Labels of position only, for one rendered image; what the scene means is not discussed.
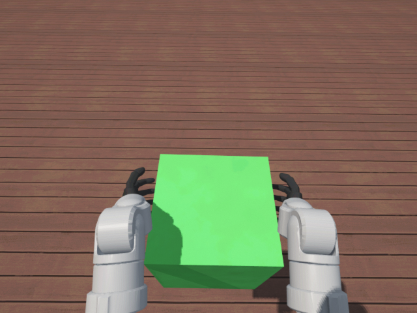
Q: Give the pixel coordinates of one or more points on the left robot forearm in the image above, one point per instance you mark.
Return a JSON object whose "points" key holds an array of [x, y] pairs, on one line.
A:
{"points": [[119, 251]]}

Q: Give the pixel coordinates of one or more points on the right robot hand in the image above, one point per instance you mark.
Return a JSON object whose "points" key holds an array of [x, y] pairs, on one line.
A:
{"points": [[292, 190]]}

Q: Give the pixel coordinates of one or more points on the carton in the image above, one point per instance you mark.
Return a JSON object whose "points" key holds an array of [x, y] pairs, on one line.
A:
{"points": [[214, 223]]}

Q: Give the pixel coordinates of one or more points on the right robot forearm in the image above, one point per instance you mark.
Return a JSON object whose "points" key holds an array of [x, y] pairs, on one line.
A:
{"points": [[312, 243]]}

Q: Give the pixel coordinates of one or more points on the left robot hand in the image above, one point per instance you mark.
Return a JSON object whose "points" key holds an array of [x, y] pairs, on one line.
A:
{"points": [[132, 184]]}

